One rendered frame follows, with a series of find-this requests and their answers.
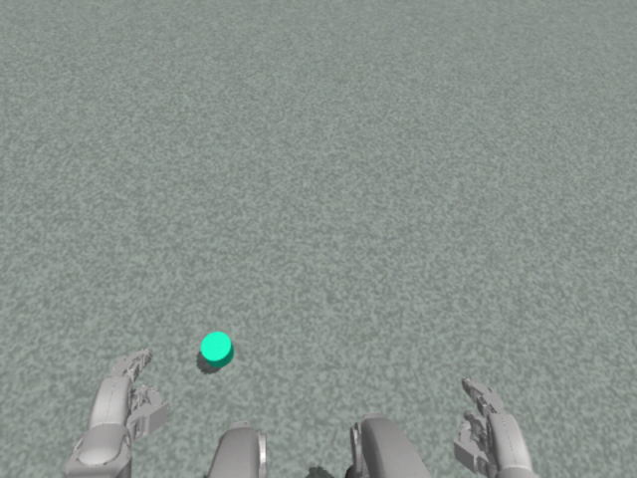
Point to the tin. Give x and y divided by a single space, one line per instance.
217 349

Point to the right robot hand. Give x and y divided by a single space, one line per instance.
502 444

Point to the left robot arm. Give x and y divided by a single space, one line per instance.
101 452

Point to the left robot hand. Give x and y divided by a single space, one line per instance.
141 410

